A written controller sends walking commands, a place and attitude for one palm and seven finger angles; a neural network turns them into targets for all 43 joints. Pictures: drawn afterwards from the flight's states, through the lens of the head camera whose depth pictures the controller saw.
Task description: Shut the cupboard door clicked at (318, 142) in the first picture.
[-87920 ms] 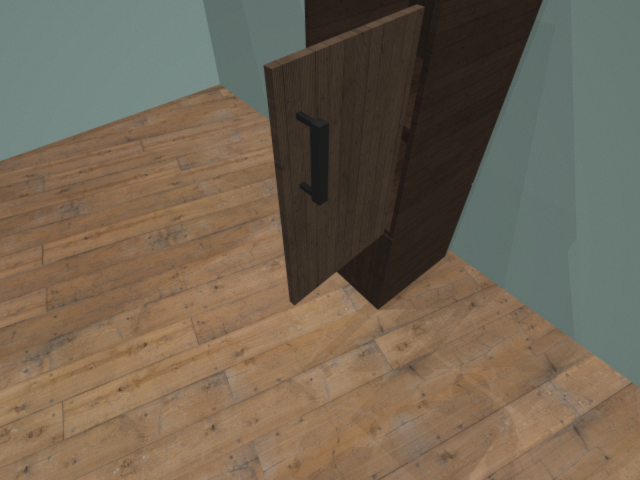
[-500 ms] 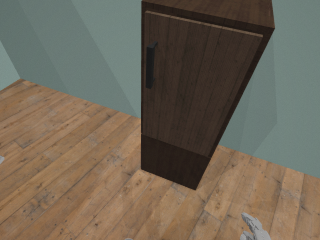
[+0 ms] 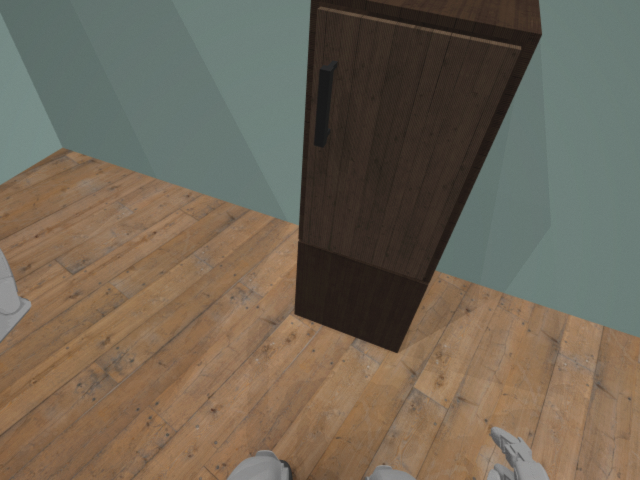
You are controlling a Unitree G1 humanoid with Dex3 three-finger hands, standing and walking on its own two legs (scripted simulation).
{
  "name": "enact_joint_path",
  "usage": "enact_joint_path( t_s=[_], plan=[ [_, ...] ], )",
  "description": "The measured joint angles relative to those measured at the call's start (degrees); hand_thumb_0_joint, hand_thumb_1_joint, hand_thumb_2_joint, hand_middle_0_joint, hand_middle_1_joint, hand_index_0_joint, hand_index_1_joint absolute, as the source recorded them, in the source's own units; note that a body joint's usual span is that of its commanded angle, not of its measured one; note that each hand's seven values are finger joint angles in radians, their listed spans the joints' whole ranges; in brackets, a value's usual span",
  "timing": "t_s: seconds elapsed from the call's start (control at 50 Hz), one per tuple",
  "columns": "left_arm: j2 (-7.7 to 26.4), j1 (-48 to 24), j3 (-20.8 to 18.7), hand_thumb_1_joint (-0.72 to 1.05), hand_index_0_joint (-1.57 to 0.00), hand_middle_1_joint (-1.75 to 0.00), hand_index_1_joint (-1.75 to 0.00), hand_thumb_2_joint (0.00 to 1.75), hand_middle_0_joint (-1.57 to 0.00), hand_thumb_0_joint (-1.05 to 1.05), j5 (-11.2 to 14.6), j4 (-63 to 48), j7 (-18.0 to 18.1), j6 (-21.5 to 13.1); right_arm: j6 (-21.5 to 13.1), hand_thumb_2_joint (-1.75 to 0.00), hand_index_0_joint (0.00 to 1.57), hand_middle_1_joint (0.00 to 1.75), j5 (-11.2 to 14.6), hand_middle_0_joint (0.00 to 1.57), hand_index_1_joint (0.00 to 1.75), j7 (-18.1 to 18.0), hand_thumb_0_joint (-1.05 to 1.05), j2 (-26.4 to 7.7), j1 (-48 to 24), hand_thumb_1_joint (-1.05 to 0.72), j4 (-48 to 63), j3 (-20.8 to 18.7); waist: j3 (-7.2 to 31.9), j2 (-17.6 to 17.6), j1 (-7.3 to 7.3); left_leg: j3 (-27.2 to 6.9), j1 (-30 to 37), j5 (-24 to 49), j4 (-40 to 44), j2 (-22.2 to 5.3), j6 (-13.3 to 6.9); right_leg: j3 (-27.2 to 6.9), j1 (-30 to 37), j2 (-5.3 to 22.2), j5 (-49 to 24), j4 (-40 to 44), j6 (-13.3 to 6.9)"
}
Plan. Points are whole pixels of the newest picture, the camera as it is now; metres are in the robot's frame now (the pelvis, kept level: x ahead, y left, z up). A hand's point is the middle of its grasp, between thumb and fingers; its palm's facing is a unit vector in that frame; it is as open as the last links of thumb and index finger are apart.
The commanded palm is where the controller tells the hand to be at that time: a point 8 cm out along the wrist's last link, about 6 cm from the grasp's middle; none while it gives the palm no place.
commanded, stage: stop stepping back and stand still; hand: left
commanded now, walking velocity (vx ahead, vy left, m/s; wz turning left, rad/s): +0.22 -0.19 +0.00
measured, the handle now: (326, 104) +0.76 +0.03 +0.12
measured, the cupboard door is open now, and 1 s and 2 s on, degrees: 1 1 1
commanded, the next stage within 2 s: let the arm hang, fingers relaxed in 0.96 s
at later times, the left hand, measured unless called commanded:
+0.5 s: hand out of the picture +0.06 +0.33 +0.20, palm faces +0.53 -0.77 -0.36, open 7.4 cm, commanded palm -0.02 +0.36 +0.20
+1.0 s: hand out of the picture +0.08 +0.28 +0.20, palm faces +0.44 -0.80 -0.41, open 7.4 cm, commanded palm +0.02 +0.34 +0.20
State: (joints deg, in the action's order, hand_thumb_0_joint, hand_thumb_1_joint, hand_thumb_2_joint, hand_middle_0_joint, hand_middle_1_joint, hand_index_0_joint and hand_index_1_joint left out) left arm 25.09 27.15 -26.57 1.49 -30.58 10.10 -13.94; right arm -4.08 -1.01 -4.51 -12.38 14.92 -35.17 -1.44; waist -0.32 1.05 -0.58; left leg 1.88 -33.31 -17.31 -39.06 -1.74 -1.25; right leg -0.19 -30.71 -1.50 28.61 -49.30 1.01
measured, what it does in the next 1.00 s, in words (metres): walks backwards: right foot, then left foot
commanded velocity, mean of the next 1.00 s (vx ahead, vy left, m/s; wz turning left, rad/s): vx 0.14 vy -0.02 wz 0.00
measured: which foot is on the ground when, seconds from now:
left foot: down 0.00-0.14, up 0.16-0.40, down 0.42-0.74, up 0.76-1.00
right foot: up 0.00-0.16, down 0.18-0.42, up 0.44-0.72, down 0.74-1.00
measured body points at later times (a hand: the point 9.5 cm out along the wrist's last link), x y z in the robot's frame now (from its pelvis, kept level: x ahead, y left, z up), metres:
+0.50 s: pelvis -0.15 +0.06 +0.01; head -0.16 +0.08 +0.46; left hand +0.02 +0.37 +0.21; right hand +0.04 -0.16 -0.05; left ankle -0.22 +0.20 -0.71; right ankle -0.12 -0.04 -0.68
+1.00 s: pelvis -0.12 +0.04 +0.01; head -0.13 +0.06 +0.46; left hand +0.05 +0.32 +0.22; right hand +0.02 -0.23 -0.06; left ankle -0.07 +0.16 -0.71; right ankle -0.08 -0.06 -0.71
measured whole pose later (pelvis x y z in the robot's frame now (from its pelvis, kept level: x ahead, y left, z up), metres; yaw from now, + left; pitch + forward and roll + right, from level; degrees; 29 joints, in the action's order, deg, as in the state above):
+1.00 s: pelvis -0.12 +0.04 +0.01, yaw -1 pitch -2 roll -1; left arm 22.4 30.4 -22.9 0.4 -31.8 10.3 -13.1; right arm -4.0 -0.9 -4.5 -14.0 13.6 -37.3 -1.4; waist -0.8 -1.3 -0.7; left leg 1.6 -19.9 -19.0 -39.2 -2.7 -0.3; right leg 6.2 -17.1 -0.4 15.7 -35.0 -2.4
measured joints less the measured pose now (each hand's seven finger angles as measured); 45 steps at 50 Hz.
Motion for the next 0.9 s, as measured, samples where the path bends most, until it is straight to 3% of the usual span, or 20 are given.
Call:
enact_joint_path(
  t_s=[0.06, 0.1, 0.14, 0.16, 0.18, 0.2, 0.24, 0.26, 0.3, 0.36, 0.42, 0.44, 0.48, 0.54, 0.64, 0.74, 0.78, 0.82, 0.86, 0.9],
  plan=[
    [2.0, -5.9, 0.8, 0.89, -0.22, -0.30, -0.30, 0.89, -0.22, 0.01, -0.1, 0.5, -1.2, 2.5, -1.7, -0.90, 0.20, 0.30, 0.1, 0.20, 0.30, 0.5, 0.01, 2.7, 1.7, -0.91, -1.5, -0.5, -0.6, 0.1, -2.25, 0.6, 1.5, 5.5, 5.1, -1.5, 0.5, 2.0, 1.3, -3.4, 2.2, -19.6, 0.8],
    [2.8, -6.9, 0.7, 0.89, -0.22, -0.30, -0.30, 0.89, -0.22, 0.01, 0.3, -0.3, -1.3, 2.7, -2.0, -0.90, 0.20, 0.30, 0.7, 0.20, 0.30, 1.7, 0.02, 4.0, 2.6, -0.91, -2.4, 0.0, 0.7, -0.6, -3.66, 3.6, 2.0, 5.5, 9.3, -2.6, 1.7, 5.4, 6.4, -4.6, 2.4, -19.6, 0.2],
    [3.8, -4.1, -0.3, 0.89, -0.22, -0.30, -0.30, 0.89, -0.22, 0.01, 1.0, -2.3, -1.1, 3.1, -1.9, -0.90, 0.20, 0.30, 0.9, 0.20, 0.30, 2.3, 0.02, 4.5, 3.2, -0.91, -2.1, 0.6, 2.7, -1.4, -4.23, 7.8, 1.2, 2.2, 11.5, -3.2, 4.3, 8.7, 13.2, -5.2, 4.2, -9.8, -2.1],
    [5.2, -1.8, -1.5, 0.89, -0.21, -0.30, -0.30, 0.89, -0.22, 0.01, 1.3, -4.1, -1.0, 3.5, -1.8, -0.90, 0.20, 0.30, 1.1, 0.20, 0.30, 2.5, 0.02, 4.6, 3.3, -0.91, -1.5, 0.9, 3.7, -2.8, -3.67, 9.9, -1.5, -2.9, 7.6, -2.7, 5.9, 9.2, 16.7, -4.5, 6.1, -1.4, -4.1],
    [7.2, 0.8, -4.1, 0.89, -0.21, -0.30, -0.30, 0.89, -0.22, 0.01, 1.5, -6.5, -0.7, 3.6, -1.8, -0.90, 0.20, 0.30, 1.3, 0.20, 0.30, 2.7, 0.02, 4.7, 2.9, -0.90, -0.5, 1.4, 4.9, -6.2, -1.53, 9.7, -6.2, -6.9, -3.6, -1.0, 6.2, 6.0, 18.5, -2.3, 7.0, 7.8, -6.5],
    [7.0, 2.2, -5.6, 0.89, -0.21, -0.30, -0.30, 0.89, -0.22, 0.01, 1.3, -8.0, -0.9, 3.0, -1.8, -0.90, 0.20, 0.30, 1.1, 0.20, 0.30, 3.0, 0.01, 3.9, 1.5, -0.90, -1.1, 1.4, 5.0, -6.8, 0.91, 6.0, -10.8, -8.1, -17.6, -0.4, 5.9, 4.0, 15.5, -1.6, 3.7, 7.5, -7.8],
    [5.8, 2.0, -5.2, 0.89, -0.21, -0.30, -0.30, 0.89, -0.22, 0.01, 1.5, -7.6, -2.3, 1.8, -1.0, -0.90, 0.20, 0.30, 0.4, 0.20, 0.30, 3.2, 0.01, 3.3, 0.1, -0.90, -5.5, 1.2, 6.1, -6.4, 3.04, -0.4, -12.6, -6.0, -38.0, -0.3, 5.6, 3.8, 11.5, -1.8, 0.8, 3.0, -7.5],
    [5.2, 0.7, -4.1, 0.89, -0.22, -0.30, -0.30, 0.89, -0.22, 0.01, 1.2, -5.5, -2.5, 1.1, -0.2, -0.90, 0.20, 0.30, 0.4, 0.20, 0.30, 2.8, 0.02, 3.6, 0.6, -0.91, -6.6, 1.6, 7.4, -6.7, 3.50, -1.7, -10.3, -3.7, -40.8, -0.7, 5.2, 4.1, 11.5, -1.5, -0.7, 4.2, -7.0],
    [2.2, -2.1, -1.7, 0.89, -0.22, -0.30, -0.30, 0.89, -0.22, 0.00, 0.8, -0.7, -1.9, 1.0, -0.2, -0.90, 0.20, 0.30, 0.9, 0.20, 0.30, 1.8, 0.02, 3.3, 2.4, -0.91, -6.7, 2.4, 9.8, -6.7, 4.35, -2.9, -3.5, -1.9, -37.2, -1.5, 3.8, 4.2, 12.2, -0.7, -4.4, 9.2, -5.8],
    [-3.2, -5.6, 0.7, 0.89, -0.21, -0.30, -0.30, 0.89, -0.21, 0.00, 0.1, 5.5, 0.3, 2.2, -1.9, -0.90, 0.20, 0.30, 0.7, 0.20, 0.30, 0.2, 0.02, 1.8, 2.5, -0.91, -5.0, 2.4, 9.9, -5.8, 5.00, -2.2, 8.6, -7.9, -19.0, -1.9, 1.4, 2.9, 12.3, 1.4, -9.3, 15.0, -3.9],
    [-5.3, -6.0, 3.0, 0.89, -0.21, -0.30, -0.30, 0.90, -0.21, 0.00, 0.2, 6.1, 1.6, 4.2, -3.4, -0.90, 0.20, 0.30, 0.4, 0.21, 0.30, -0.7, 0.02, -0.7, 0.7, -0.90, -1.1, 2.3, 7.1, -3.2, 3.48, -0.8, 21.8, -5.2, 6.6, -2.0, -0.1, 1.9, 9.3, 2.5, -10.2, 12.2, -2.3],
    [-4.8, -6.0, 3.4, 0.89, -0.21, -0.30, -0.30, 0.90, -0.21, 0.00, 0.3, 5.6, 1.9, 4.5, -3.6, -0.90, 0.20, 0.30, 0.4, 0.20, 0.30, -0.7, 0.02, -0.4, -0.7, -0.90, -0.3, 2.0, 5.6, -3.5, 2.15, -0.7, 22.1, -5.9, 7.8, -1.2, 1.4, 1.0, 7.0, 3.2, -7.9, 7.5, -2.2],
    [-2.9, -4.5, 3.4, 0.89, -0.20, -0.30, -0.30, 0.90, -0.21, 0.01, 0.2, 4.9, 1.5, 4.3, -3.1, -0.90, 0.20, 0.30, 0.6, 0.20, 0.30, -0.2, 0.02, 1.9, -2.9, -0.91, 0.0, 2.0, 3.1, -5.4, 1.58, 1.5, 23.4, -6.3, 7.0, 0.0, 3.0, -0.2, 3.5, 3.2, -4.3, -1.6, -2.0],
    [1.0, 0.2, 1.6, 0.89, -0.21, -0.30, -0.30, 0.90, -0.21, 0.01, 0.3, 1.6, -0.2, 3.8, -2.8, -0.90, 0.20, 0.30, 0.3, 0.20, 0.30, 1.1, 0.01, 5.3, -2.1, -0.91, 0.4, 3.1, 2.9, -6.3, -0.54, 3.0, 26.2, -5.0, 9.5, -1.5, 3.7, 3.6, -0.1, 1.7, -5.1, -7.0, -1.7],
    [3.5, 2.4, -0.3, 0.89, -0.21, -0.30, -0.30, 0.89, -0.21, 0.01, -0.1, -2.3, -1.7, 1.2, -2.1, -0.90, 0.21, 0.30, 0.1, 0.21, 0.30, 2.5, 0.01, 6.1, 2.3, -0.90, 0.1, 4.1, 2.9, -4.2, -2.00, 2.6, 29.2, -3.6, 12.9, -5.0, 4.8, 8.7, 0.8, 1.1, -14.2, 2.0, -1.6],
    [4.9, 5.3, -3.0, 0.89, -0.21, -0.30, -0.30, 0.89, -0.22, 0.00, 0.2, 2.4, -1.2, 1.6, 0.3, -0.90, 0.21, 0.30, 0.9, 0.21, 0.30, 1.6, 0.01, 3.2, 5.3, -0.90, -0.1, 2.9, 3.7, 0.1, -2.24, 2.1, 26.3, -9.2, 4.4, -7.3, 4.7, 8.1, 11.0, 0.9, -13.7, 14.7, -2.3],
    [3.5, 3.8, -2.3, 0.89, -0.21, -0.30, -0.30, 0.89, -0.21, 0.00, -0.2, 5.3, -0.9, 2.3, 1.2, -0.90, 0.21, 0.30, 1.3, 0.21, 0.30, 1.5, 0.01, 1.4, 3.4, -0.90, -2.2, 1.6, 2.3, 2.0, -1.26, -0.5, 19.9, -12.0, -9.1, -7.1, 2.3, 7.9, 9.9, 0.1, -12.2, 12.3, -4.1],
    [0.7, 2.3, -0.6, 0.89, -0.21, -0.30, -0.30, 0.89, -0.21, 0.00, -0.5, 7.9, -0.8, 2.7, 1.9, -0.90, 0.20, 0.30, 1.0, 0.21, 0.30, 1.6, 0.01, -0.5, 1.2, -0.90, -4.5, 0.6, 0.4, 2.6, -0.66, -2.7, 14.1, -12.6, -20.6, -4.2, 1.8, 7.6, 10.0, 0.2, -12.0, 11.4, -4.5],
    [-2.2, 2.4, 1.0, 0.89, -0.21, -0.30, -0.30, 0.89, -0.21, 0.01, -0.6, 8.4, -0.6, 3.2, 2.1, -0.90, 0.20, 0.30, 0.9, 0.20, 0.30, 1.8, 0.02, -1.6, -0.2, -0.91, -5.4, 0.1, -0.6, 1.9, -0.12, -2.1, 10.4, -10.9, -24.3, -2.0, 2.0, 6.6, 11.0, 0.6, -12.9, 12.6, -4.2],
    [-4.1, 3.4, 2.3, 0.89, -0.21, -0.30, -0.30, 0.89, -0.22, 0.01, -0.7, 6.6, -0.3, 3.2, 2.0, -0.90, 0.20, 0.30, 0.8, 0.20, 0.30, 1.4, 0.02, -1.9, -0.9, -0.91, -5.0, 0.0, -1.0, 0.4, 0.07, -0.9, 9.1, -9.0, -20.7, -1.1, 1.7, 5.8, 12.1, 1.0, -13.6, 14.1, -4.1]
  ],
)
